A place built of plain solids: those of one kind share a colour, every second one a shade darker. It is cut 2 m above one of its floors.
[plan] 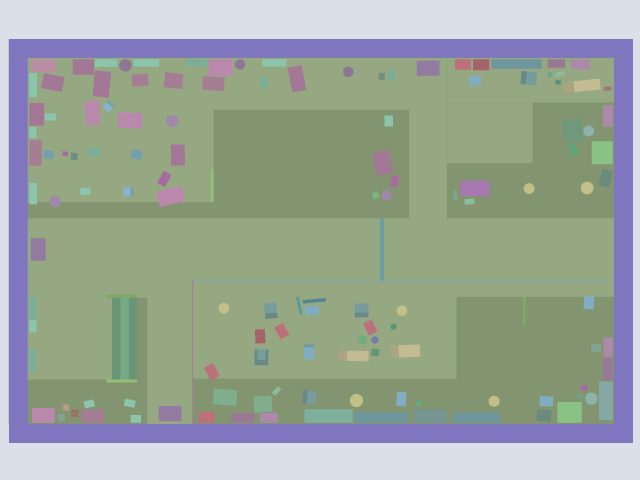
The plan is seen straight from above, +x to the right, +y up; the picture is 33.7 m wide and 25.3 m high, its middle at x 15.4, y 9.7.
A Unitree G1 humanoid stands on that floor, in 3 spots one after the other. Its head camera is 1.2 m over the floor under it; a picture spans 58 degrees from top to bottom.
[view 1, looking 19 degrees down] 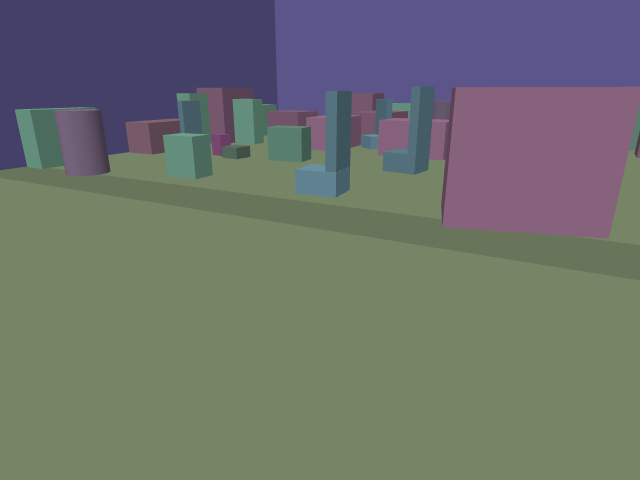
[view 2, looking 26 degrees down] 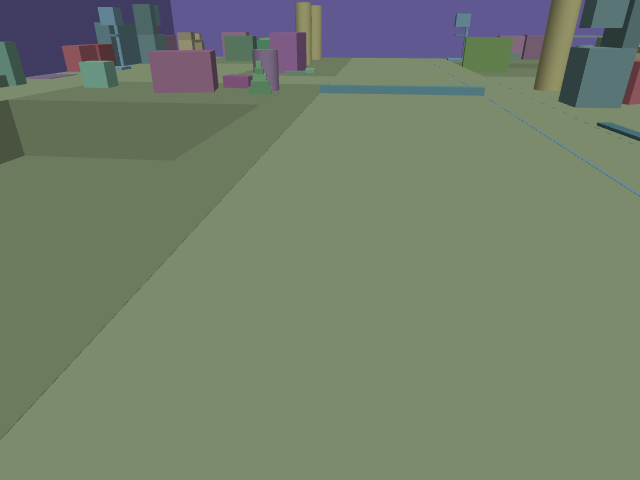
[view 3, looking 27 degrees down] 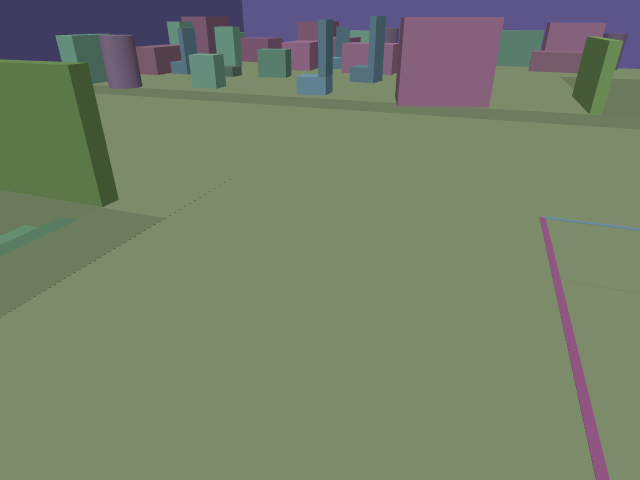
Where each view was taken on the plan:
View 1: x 7.76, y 7.50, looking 118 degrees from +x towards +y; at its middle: floor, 3.69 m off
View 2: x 9.20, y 9.70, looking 7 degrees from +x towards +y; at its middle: floor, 2.74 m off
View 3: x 8.20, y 4.50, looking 110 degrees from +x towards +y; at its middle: floor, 2.64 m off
